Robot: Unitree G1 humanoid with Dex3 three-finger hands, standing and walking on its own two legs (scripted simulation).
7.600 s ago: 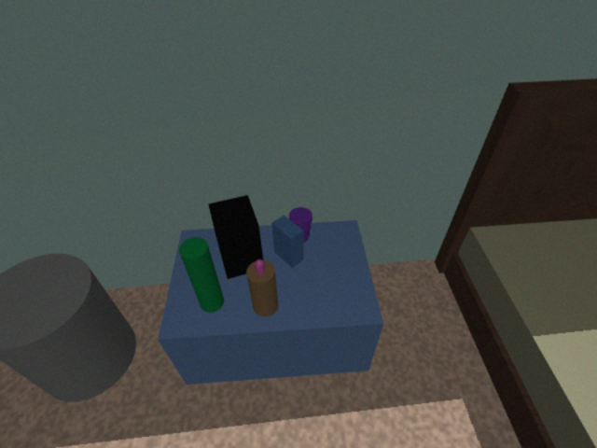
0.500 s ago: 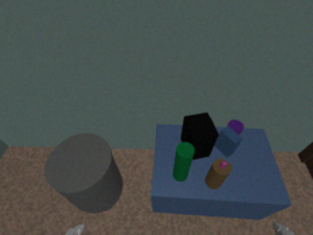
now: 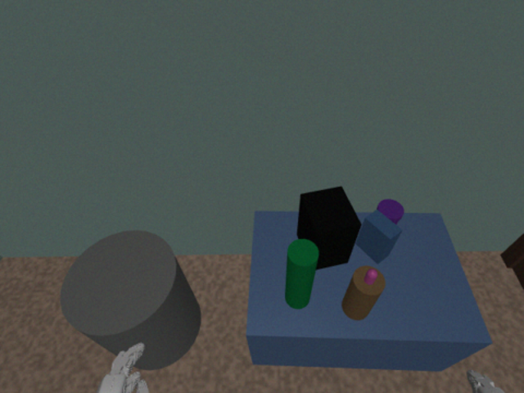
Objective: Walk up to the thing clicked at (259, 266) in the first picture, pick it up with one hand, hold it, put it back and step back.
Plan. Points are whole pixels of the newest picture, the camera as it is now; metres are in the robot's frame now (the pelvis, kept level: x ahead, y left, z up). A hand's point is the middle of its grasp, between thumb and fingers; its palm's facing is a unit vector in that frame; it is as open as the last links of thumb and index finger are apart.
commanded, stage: go down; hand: right
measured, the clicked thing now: (363, 290) +0.43 -0.21 -0.30
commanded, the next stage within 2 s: none
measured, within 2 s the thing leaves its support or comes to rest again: neither
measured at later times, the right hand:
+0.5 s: hand out of the picture +0.13 -0.27 -0.09, palm faces +0.08 +0.94 -0.33, open 17.4 cm
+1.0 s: hand (510, 340) +0.25 -0.35 -0.06, palm faces +0.19 +0.96 -0.20, open 17.3 cm
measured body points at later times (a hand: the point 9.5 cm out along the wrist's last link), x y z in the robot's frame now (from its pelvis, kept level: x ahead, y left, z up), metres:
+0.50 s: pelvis -0.02 +0.00 -0.01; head +0.02 -0.01 +0.43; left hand +0.14 +0.26 -0.09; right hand +0.12 -0.32 -0.07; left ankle -0.01 +0.14 -0.70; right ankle -0.03 -0.11 -0.70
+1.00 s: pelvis -0.04 +0.00 -0.03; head +0.06 -0.02 +0.41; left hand +0.07 +0.28 -0.12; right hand +0.24 -0.40 -0.04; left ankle -0.01 +0.14 -0.70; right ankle -0.03 -0.11 -0.70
